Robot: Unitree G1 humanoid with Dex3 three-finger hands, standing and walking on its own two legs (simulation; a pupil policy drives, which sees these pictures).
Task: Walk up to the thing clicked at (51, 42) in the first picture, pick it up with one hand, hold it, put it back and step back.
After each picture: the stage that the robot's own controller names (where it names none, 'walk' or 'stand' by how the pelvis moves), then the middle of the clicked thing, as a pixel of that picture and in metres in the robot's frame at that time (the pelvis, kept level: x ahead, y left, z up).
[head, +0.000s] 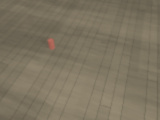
stand; (51, 44) +1.36 +0.34 -0.72
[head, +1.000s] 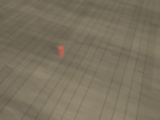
walk; (61, 51) +1.24 +0.13 -0.70
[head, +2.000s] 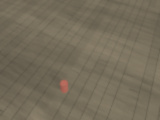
walk; (64, 86) +0.70 +0.13 -0.70
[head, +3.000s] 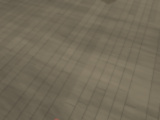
walk; out of the picture +0.43 +0.18 -0.71
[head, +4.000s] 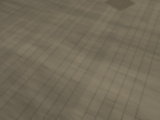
stand; out of the picture +0.36 +0.17 -0.71
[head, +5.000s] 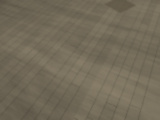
stand; out of the picture +0.32 +0.16 -0.72
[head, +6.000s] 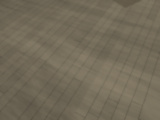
stand; out of the picture +0.33 +0.15 -0.72
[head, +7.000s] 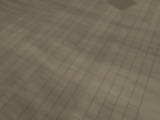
stand; out of the picture +0.32 +0.17 -0.73
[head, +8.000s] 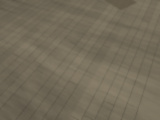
stand; out of the picture +0.31 +0.18 -0.73
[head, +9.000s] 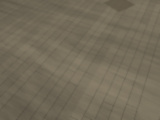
go down; out of the picture +0.32 +0.17 -0.73
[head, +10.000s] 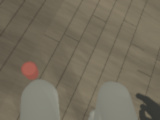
go down; (30, 71) +0.39 +0.22 -0.35
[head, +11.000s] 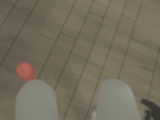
approach; (26, 72) +0.38 +0.23 -0.31
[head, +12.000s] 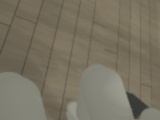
close in; out of the picture +0.37 +0.26 -0.22
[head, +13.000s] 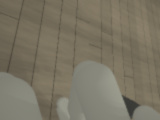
close; out of the picture +0.37 +0.27 -0.22
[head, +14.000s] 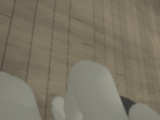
lift; out of the picture +0.37 +0.27 -0.22
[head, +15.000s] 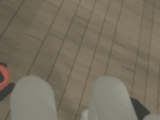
lift; out of the picture +0.30 +0.27 -0.10
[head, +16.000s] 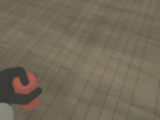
lift; (28, 91) +0.31 +0.18 +0.03
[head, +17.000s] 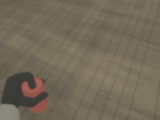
hold; (36, 95) +0.31 +0.17 +0.00
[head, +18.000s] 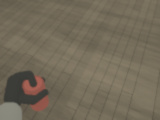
crouch; (36, 93) +0.32 +0.17 +0.00
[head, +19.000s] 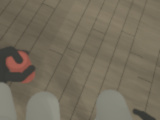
crouch; (22, 68) +0.39 +0.21 -0.09
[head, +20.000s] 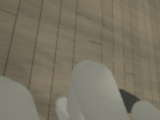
lower; out of the picture +0.39 +0.30 -0.22
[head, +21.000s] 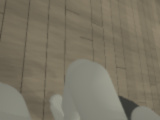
lower; out of the picture +0.40 +0.30 -0.22
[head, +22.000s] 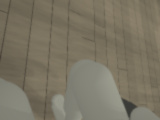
lower; out of the picture +0.40 +0.30 -0.22
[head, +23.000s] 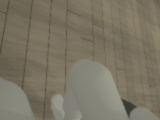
lower; out of the picture +0.39 +0.30 -0.22
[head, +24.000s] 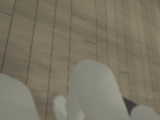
loosen; out of the picture +0.38 +0.28 -0.22
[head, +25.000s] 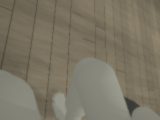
rise; out of the picture +0.38 +0.26 -0.22
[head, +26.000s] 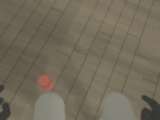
walk; (45, 82) +0.40 +0.21 -0.44
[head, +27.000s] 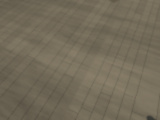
stand; out of the picture +0.34 +0.17 -0.66
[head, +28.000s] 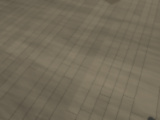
stand; out of the picture +0.34 +0.19 -0.67
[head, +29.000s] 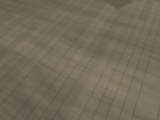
stand; out of the picture +0.35 +0.17 -0.71
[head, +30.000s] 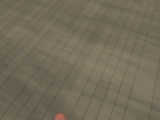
walk; out of the picture +0.39 +0.14 -0.70
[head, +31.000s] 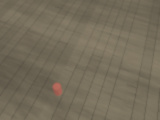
walk; (57, 89) +0.59 +0.19 -0.70
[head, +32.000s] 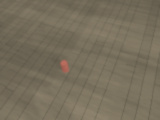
walk; (64, 66) +0.90 +0.23 -0.70
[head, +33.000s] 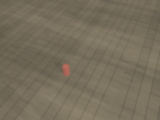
stand; (66, 70) +0.97 +0.16 -0.72
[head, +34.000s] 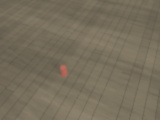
stand; (63, 71) +0.97 +0.18 -0.73
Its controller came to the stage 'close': yes
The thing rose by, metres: 0.71
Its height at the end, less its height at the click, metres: +0.00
